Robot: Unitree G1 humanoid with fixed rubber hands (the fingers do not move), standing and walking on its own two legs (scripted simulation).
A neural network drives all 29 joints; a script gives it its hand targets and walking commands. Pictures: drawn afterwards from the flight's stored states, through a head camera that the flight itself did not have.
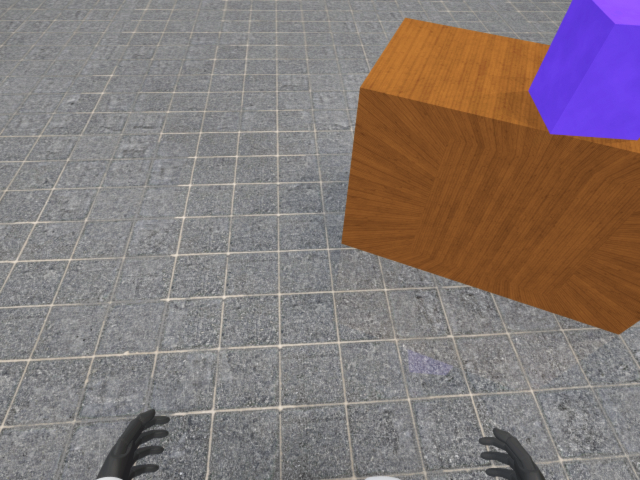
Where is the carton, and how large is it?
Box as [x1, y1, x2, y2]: [528, 0, 639, 139]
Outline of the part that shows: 572,0 528,90 550,133 637,139 639,137 639,0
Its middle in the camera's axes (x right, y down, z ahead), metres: +0.67 -0.42 +0.89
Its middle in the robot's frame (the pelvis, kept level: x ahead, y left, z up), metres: +0.94 -0.68 +0.05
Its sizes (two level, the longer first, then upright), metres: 0.210 0.200 0.250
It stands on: a pedestal, 0.68 m high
